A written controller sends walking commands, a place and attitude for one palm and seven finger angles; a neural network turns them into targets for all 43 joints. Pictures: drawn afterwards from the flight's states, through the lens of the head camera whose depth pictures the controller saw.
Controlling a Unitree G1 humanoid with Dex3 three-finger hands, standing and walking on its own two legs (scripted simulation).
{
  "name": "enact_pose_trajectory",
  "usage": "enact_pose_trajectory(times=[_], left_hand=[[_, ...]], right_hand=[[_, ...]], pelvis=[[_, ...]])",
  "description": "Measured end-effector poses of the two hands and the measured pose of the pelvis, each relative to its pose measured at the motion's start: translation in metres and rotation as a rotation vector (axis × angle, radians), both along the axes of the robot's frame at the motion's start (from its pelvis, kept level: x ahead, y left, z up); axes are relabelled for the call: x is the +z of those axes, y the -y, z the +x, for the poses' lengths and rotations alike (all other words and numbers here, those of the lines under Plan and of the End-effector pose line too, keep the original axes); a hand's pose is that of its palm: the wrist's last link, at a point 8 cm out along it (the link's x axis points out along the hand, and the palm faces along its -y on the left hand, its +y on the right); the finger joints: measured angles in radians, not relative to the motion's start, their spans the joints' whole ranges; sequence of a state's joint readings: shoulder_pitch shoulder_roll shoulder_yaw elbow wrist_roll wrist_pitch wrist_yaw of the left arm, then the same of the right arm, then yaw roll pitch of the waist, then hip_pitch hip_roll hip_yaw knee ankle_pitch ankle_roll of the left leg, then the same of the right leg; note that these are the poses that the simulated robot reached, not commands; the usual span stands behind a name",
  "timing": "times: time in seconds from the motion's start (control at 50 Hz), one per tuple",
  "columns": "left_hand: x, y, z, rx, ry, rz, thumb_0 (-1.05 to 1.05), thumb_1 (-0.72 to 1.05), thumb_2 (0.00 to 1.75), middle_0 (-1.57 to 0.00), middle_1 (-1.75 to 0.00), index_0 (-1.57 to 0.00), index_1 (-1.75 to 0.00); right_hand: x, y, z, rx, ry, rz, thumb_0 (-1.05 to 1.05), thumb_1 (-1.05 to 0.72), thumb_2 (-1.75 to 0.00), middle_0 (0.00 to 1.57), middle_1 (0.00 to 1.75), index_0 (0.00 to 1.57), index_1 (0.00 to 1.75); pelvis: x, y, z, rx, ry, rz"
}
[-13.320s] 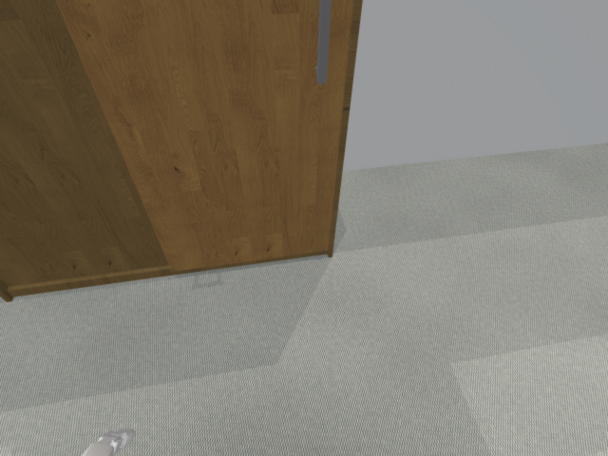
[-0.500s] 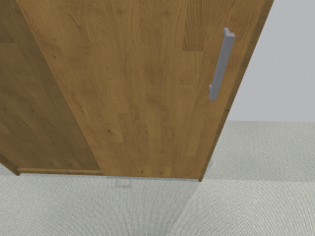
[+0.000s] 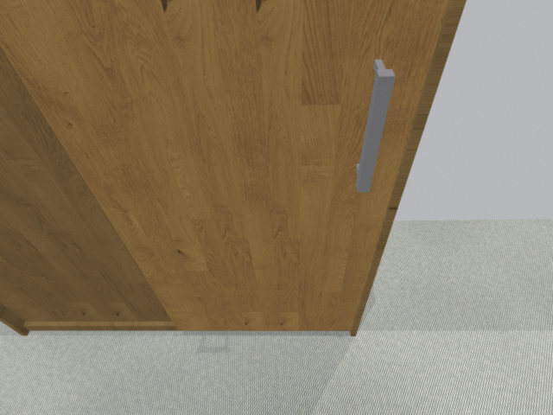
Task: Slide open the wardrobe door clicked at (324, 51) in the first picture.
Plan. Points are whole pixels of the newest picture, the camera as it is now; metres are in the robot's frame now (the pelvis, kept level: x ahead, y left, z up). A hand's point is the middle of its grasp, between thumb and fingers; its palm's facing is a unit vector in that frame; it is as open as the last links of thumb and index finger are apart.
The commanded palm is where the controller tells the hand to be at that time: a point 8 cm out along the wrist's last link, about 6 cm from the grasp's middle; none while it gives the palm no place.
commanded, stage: come to a stop and stand still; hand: right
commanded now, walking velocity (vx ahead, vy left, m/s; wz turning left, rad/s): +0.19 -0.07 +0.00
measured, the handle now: (369, 131) +0.51 -0.14 +0.16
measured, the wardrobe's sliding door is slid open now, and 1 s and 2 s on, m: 0.00 0.00 0.00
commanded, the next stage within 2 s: look again from close up in 1.58 s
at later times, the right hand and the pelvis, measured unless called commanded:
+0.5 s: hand out of the picture +0.12 -0.18 -0.17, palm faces +0.03 +0.97 -0.22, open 7.3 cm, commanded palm none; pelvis +0.05 +0.00 +0.00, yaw -1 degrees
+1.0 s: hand out of the picture +0.00 -0.20 -0.17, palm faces +0.02 +0.98 -0.19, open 7.4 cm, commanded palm none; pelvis -0.01 -0.03 +0.01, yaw +1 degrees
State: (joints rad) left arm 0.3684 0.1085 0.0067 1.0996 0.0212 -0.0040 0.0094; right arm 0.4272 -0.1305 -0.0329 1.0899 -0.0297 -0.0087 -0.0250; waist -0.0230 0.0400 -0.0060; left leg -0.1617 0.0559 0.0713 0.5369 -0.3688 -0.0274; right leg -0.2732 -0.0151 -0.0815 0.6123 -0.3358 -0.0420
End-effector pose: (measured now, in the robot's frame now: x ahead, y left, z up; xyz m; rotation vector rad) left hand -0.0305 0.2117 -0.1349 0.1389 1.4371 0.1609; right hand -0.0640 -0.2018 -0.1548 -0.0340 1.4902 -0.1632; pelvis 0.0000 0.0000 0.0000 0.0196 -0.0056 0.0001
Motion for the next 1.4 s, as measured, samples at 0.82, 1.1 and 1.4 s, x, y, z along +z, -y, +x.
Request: enact_pose_trajectory(times=[0.82,1.1,1.4], left_hand=[[0.019,0.015,0.091,-0.046,0.163,0.083,0.0,0.94,0.9,-0.2,-0.3,-0.2,-0.3],[0.003,0.011,0.02,0.0,0.086,0.009,0.0,0.94,0.9,-0.2,-0.3,-0.2,-0.3],[0.003,0.024,-0.06,0.036,-0.056,-0.037,0.0,0.91,0.9,-0.2,-0.3,-0.2,-0.3]], right_hand=[[0.011,0.06,0.111,0.049,0.17,-0.064,0.01,-0.92,-0.9,0.2,0.3,0.2,0.3],[0.019,0.034,0.04,0.082,0.088,-0.057,0.01,-0.91,-0.9,0.2,0.3,0.2,0.3],[0.012,0.003,-0.021,0.05,0.018,0.002,0.01,-0.91,-0.9,0.2,0.3,0.2,0.3]], pelvis=[[0.01,0.033,0.018,0.0,-0.002,-0.006],[0.012,0.023,-0.018,0.005,0.032,-0.019],[0.012,0.011,-0.044,-0.003,0.026,-0.012]])
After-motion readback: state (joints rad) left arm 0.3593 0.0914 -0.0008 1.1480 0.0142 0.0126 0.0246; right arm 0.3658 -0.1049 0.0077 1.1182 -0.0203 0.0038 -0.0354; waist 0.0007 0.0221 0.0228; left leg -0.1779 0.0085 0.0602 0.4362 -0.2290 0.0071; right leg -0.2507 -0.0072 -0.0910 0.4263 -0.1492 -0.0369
